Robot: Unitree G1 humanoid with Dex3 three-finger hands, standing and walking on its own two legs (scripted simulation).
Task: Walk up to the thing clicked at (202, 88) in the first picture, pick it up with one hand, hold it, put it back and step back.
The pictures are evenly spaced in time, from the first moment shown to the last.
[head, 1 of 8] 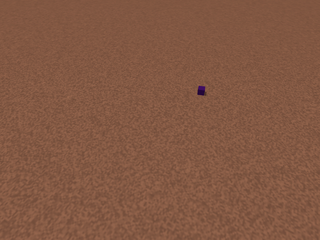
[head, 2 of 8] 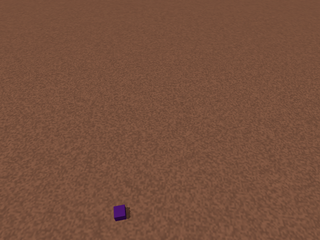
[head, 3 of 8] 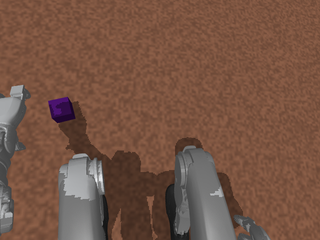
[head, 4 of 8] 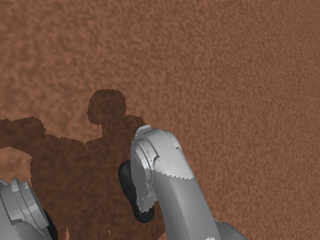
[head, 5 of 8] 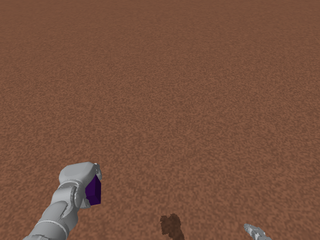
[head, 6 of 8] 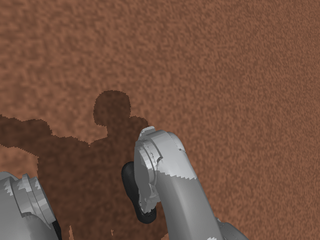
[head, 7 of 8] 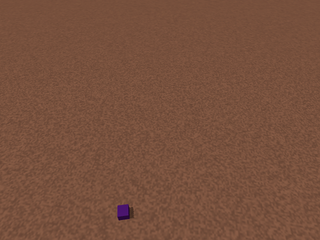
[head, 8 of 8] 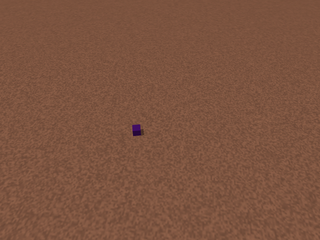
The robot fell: no
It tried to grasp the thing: yes
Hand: left
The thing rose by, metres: 0.67
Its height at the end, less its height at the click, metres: +0.00
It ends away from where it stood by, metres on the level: 0.01
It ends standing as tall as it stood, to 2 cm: yes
